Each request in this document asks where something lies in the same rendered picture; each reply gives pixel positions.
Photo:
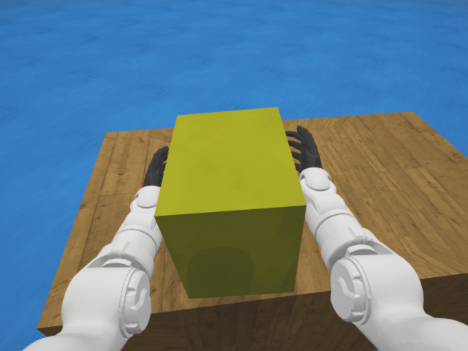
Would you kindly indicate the robot left forearm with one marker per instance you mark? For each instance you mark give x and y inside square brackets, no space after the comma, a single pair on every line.
[137,240]

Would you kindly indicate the robot right forearm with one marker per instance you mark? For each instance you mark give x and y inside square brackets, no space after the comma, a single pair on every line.
[331,222]

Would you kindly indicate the left robot upper arm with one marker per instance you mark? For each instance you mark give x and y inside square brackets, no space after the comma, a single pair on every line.
[104,307]

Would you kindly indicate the pedestal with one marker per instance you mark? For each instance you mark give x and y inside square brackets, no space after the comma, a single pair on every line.
[399,177]

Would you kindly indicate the right robot hand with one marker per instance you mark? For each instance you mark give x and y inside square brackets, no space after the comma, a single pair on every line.
[309,156]

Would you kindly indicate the left robot hand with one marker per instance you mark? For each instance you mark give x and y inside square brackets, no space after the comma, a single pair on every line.
[154,174]

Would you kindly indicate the carton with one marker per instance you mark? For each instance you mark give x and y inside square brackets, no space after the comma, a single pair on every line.
[231,208]

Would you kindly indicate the right robot upper arm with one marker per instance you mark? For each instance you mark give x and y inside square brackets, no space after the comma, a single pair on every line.
[381,295]

